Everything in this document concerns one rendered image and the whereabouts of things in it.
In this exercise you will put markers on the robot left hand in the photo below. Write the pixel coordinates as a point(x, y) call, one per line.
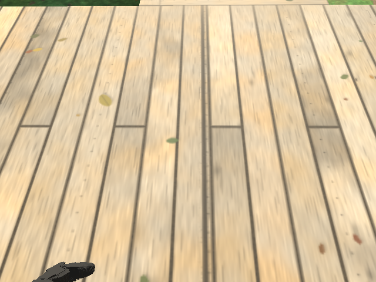
point(62, 272)

